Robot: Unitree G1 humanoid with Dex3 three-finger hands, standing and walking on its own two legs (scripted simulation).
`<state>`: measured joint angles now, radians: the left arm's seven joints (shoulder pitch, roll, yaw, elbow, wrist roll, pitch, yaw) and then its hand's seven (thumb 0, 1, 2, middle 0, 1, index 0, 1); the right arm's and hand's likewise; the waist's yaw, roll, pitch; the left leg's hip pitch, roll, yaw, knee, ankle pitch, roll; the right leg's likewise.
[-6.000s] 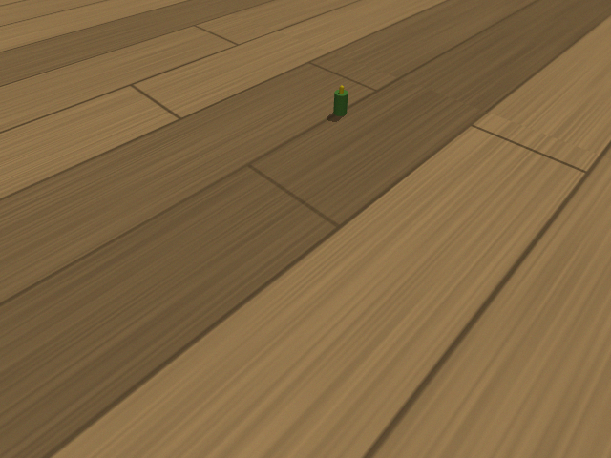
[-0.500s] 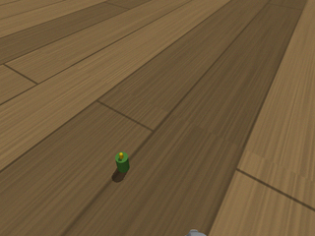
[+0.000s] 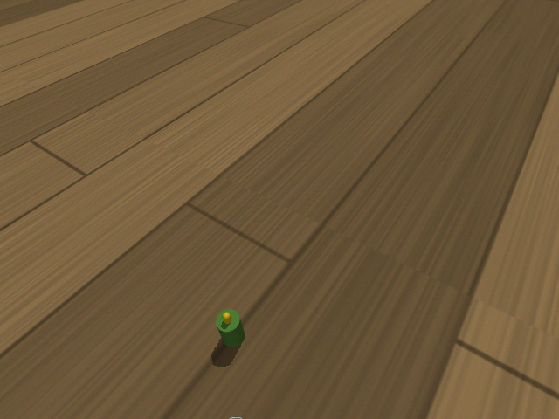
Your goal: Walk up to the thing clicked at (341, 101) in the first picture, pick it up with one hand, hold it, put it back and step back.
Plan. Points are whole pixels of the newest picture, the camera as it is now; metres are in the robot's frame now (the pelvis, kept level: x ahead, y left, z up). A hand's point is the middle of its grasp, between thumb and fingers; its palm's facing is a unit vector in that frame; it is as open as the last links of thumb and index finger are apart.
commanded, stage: walk up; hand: left
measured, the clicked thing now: (230, 325) +0.58 +0.25 -0.68
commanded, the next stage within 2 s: none
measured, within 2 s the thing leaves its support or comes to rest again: neither
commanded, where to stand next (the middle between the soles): +0.23 +0.03 m, yaw +0 degrees
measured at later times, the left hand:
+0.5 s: hand (131, 398) +0.21 +0.29 -0.15, palm faces -0.08 -0.91 -0.40, open 7.4 cm
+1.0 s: hand (146, 391) +0.22 +0.27 -0.16, palm faces +0.00 -0.95 -0.31, open 7.4 cm
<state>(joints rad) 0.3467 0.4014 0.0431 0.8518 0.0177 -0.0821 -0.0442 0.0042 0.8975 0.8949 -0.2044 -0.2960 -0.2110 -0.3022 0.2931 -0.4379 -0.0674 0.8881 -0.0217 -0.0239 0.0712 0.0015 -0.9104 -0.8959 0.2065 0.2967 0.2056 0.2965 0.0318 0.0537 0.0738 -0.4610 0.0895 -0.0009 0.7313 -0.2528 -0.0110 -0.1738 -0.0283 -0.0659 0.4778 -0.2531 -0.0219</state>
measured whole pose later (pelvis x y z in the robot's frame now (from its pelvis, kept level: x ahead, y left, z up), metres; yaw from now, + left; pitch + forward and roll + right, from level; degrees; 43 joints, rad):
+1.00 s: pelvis +0.13 +0.02 +0.00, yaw +0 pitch -3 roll +1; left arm 0.11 0.36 0.02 1.05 0.01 0.00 -0.03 0.00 0.90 0.90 -0.20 -0.30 -0.21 -0.30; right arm 0.23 -0.39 0.00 1.09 -0.02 -0.02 0.01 0.00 -0.91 -0.90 0.21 0.30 0.21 0.30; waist 0.01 -0.03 0.05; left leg -0.20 0.01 0.00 0.51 -0.26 -0.01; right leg -0.32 -0.04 -0.04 0.49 -0.16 -0.01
